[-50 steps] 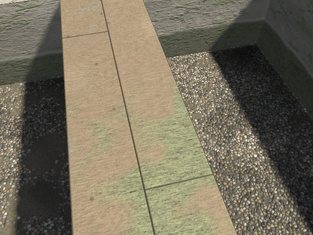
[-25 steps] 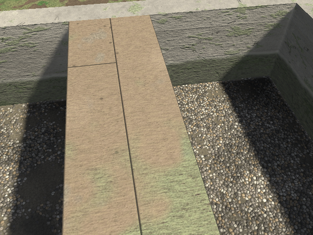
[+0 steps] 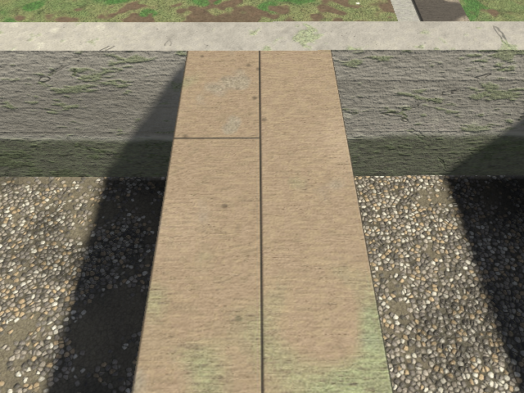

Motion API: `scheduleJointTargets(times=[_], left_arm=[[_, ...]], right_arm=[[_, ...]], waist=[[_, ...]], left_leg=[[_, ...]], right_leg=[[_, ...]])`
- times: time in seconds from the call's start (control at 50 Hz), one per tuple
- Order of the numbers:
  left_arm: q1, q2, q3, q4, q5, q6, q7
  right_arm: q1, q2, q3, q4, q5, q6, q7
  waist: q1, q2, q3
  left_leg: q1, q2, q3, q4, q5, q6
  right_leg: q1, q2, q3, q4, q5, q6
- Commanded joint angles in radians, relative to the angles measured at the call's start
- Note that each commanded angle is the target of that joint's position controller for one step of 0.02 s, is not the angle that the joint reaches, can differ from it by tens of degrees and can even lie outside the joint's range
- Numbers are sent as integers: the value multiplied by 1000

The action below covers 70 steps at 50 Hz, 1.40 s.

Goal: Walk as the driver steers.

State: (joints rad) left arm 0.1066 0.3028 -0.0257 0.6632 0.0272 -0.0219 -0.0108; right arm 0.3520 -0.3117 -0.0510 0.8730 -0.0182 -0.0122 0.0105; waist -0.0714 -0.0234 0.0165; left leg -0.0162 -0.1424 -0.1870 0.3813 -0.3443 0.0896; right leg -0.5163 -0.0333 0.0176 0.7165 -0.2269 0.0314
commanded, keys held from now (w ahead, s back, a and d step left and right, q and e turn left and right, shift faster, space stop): w+q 0.16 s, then w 0.06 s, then no key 0.14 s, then e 0.64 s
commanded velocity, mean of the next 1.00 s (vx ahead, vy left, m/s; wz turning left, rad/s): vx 0.22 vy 0.00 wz -0.02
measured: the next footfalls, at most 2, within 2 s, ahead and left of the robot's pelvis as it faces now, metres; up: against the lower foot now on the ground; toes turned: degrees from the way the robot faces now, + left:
right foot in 0.04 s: +0.16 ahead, -0.12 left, +0.00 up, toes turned +2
left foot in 0.48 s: +0.31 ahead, +0.10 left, +0.00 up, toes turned +11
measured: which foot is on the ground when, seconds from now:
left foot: down 0.00-0.04, up 0.06-0.46, down 0.48-0.88, up 0.90-1.00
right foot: up 0.00-0.02, down 0.04-0.50, up 0.52-0.88, down 0.90-1.00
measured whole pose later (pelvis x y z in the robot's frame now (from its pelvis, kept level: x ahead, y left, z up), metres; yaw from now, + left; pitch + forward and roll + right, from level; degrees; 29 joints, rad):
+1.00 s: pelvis +0.24 -0.02 -0.01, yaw -5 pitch +0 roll +1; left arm 0.21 0.26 0.02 0.82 0.03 0.05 -0.01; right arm 0.14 -0.32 -0.03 0.79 -0.01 0.06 -0.04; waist 0.02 0.05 0.02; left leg -0.52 0.01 0.02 1.06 -0.43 -0.03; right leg -0.30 0.05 -0.01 0.60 -0.30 -0.08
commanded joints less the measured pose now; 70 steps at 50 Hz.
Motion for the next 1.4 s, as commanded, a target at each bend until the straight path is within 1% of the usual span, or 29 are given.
scheduleJointTargets(times=[0.02,0.04,0.06,0.08,0.1,0.12,0.18,0.28,0.42,0.46,0.48,0.5,0.52,0.54,0.58,0.6,0.68,0.82,0.88,0.9,0.92,0.98,1.02,1.08,1.26,1.34,1.36,1.38,1.4], left_arm=[[167,128,38,-7,-4,-37,16],[278,155,49,21,-2,-57,24],[373,226,62,27,3,-61,34],[350,326,90,31,-5,-30,31],[267,229,79,17,-2,-21,27],[211,134,55,0,-3,-28,25],[190,55,33,36,0,-72,20],[265,69,33,128,6,-81,-3],[310,90,28,201,6,-50,5],[296,88,29,224,-4,-17,7],[305,98,34,225,-13,-10,3],[344,81,32,205,-25,-12,-2],[404,17,28,239,-61,14,11],[386,50,34,240,-44,37,21],[236,60,45,215,-19,57,19],[210,68,53,213,-17,68,15],[209,31,66,209,-22,68,2],[103,24,62,137,-17,81,-16],[184,36,66,161,-14,64,-20],[198,149,91,157,2,55,-10],[257,284,121,133,13,60,-2],[86,176,96,84,6,67,10],[8,128,86,45,-23,48,5],[54,128,87,32,-21,29,6],[105,162,103,-44,11,51,11],[18,148,105,-82,17,71,8],[13,136,102,-81,0,74,11],[70,92,94,-70,-8,68,13],[52,44,80,-112,-14,64,5]], right_arm=[[-94,-200,-46,-52,11,-5,-5],[-119,-180,-42,-72,14,-13,0],[-68,-82,-19,-98,7,-29,1],[-38,-100,-18,-149,1,-27,20],[-69,-150,-18,-115,-24,-12,18],[-141,-173,-23,-111,-19,-10,22],[-120,-129,-12,-86,-32,14,25],[-189,-75,14,-115,-19,42,35],[-284,1,72,-126,-7,31,27],[-157,-8,72,-74,1,17,13],[-55,-56,63,-39,-1,5,3],[62,-134,56,-2,-16,-12,7],[80,-139,51,8,10,-4,-1],[6,-153,43,-16,30,2,-7],[-178,-90,59,-64,7,9,-28],[-215,-61,69,-72,-1,9,-38],[-226,-69,54,-89,-6,-1,-48],[-192,-112,11,-109,-19,32,-37],[-215,-128,-11,-112,-15,41,-31],[-164,-73,-2,-124,-19,48,-26],[-286,-52,17,-198,-18,52,-46],[-336,-120,-7,-181,30,54,-51],[-255,-142,-23,-168,1,62,-44],[-272,-103,-17,-195,-1,71,-36],[-337,-39,24,-254,-3,79,-41],[-225,-32,28,-229,27,60,-52],[-167,-1,34,-209,22,52,-55],[-183,-11,36,-206,3,44,-56],[-193,-130,16,-222,-22,43,-56]], waist=[[144,70,-33],[211,-19,-119],[199,-190,-241],[143,-381,-281],[120,-157,-142],[127,-48,-48],[86,-56,14],[78,-40,31],[108,-82,0],[47,-92,-32],[-1,-21,-91],[-9,114,-248],[7,223,-355],[32,177,-294],[68,127,-41],[90,120,-6],[126,92,-68],[80,180,-60],[142,50,-57],[121,-257,-39],[187,-290,-15],[102,-93,26],[64,-71,-60],[76,-23,-114],[97,-111,-99],[54,-135,-108],[25,-108,-131],[57,24,-152],[66,264,-131]], left_leg=[[-105,204,-187,131,648,82],[-178,150,-135,328,567,58],[-320,69,-20,592,90,25],[-601,-25,53,750,-251,-3],[-692,82,54,862,-159,-13],[-670,112,72,860,-33,-24],[-549,166,91,857,130,-74],[-591,137,119,773,180,-92],[-351,104,249,317,111,-66],[-201,111,237,148,198,-33],[-1,190,150,64,617,-9],[272,434,-64,169,1142,52],[225,536,-164,160,1288,192],[118,537,-159,94,1012,222],[-151,468,-70,-67,585,182],[-226,440,-15,-102,542,160],[-224,399,138,-54,663,133],[-271,432,189,7,325,101],[-406,385,248,208,64,-9],[-595,250,375,537,-223,-97],[-733,121,248,650,-307,-112],[-687,149,142,809,-55,-137],[-639,143,141,866,46,-151],[-630,127,145,899,88,-151],[-502,73,150,485,-107,-120],[-296,88,173,162,-16,-97],[-182,95,198,-5,91,-86],[-54,189,69,-71,92,-62],[6,412,-229,-88,260,42]], right_leg=[[301,57,-37,-212,36,-39],[488,-2,8,-298,72,-67],[699,-263,289,-337,-61,-94],[781,-377,714,-460,-204,-195],[654,-384,683,-461,-382,-205],[527,-321,508,-477,-324,-188],[376,-223,209,-521,132,-181],[422,-198,5,-451,717,-192],[420,-162,-81,-327,894,-155],[422,-157,-46,-198,819,-137],[330,-121,-63,-76,628,-91],[158,-52,-74,111,31,-60],[179,58,-28,331,-417,-38],[139,52,26,434,-437,-29],[71,21,16,487,-323,-8],[101,6,23,455,-275,4],[161,21,-17,367,-220,23],[207,29,-85,87,-211,-39],[384,38,-54,-217,-60,-89],[452,-186,319,-392,66,-140],[381,-342,562,-454,263,-274],[314,-209,389,-423,246,-283],[350,-141,275,-385,458,-249],[405,-130,266,-350,548,-241],[356,-100,402,-311,336,-253],[271,-48,426,-283,256,-209],[238,-28,401,-262,178,-178],[135,26,342,-166,-86,-122],[-112,175,162,-4,-335,-63]])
